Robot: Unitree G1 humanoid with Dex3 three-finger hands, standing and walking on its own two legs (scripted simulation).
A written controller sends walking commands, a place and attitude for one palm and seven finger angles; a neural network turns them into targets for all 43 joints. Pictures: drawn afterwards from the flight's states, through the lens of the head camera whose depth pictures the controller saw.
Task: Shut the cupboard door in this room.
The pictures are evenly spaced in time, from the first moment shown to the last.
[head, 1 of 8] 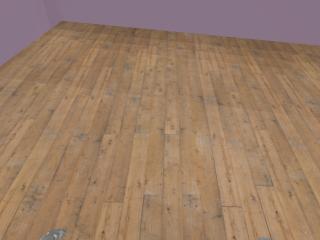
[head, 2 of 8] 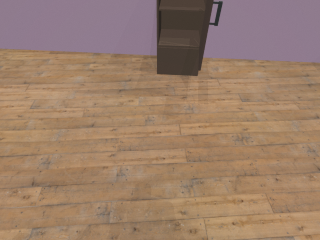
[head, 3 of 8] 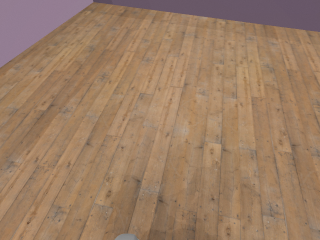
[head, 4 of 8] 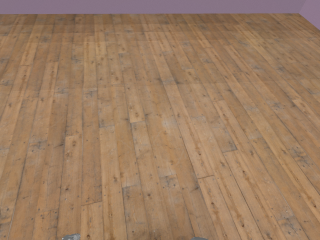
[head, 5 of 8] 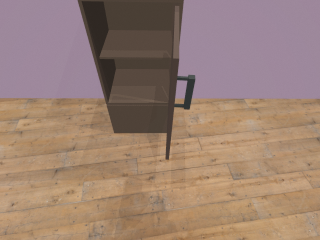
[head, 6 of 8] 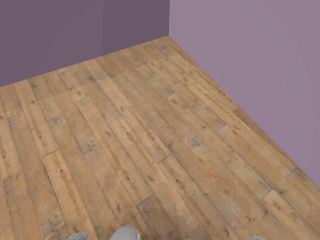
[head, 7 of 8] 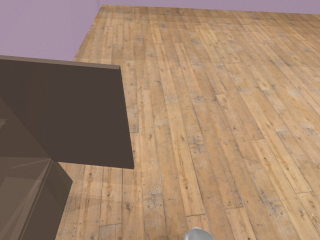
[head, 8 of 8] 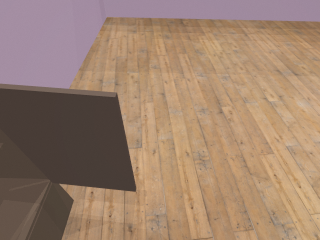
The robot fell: no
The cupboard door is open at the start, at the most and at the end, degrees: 85 85 85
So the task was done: no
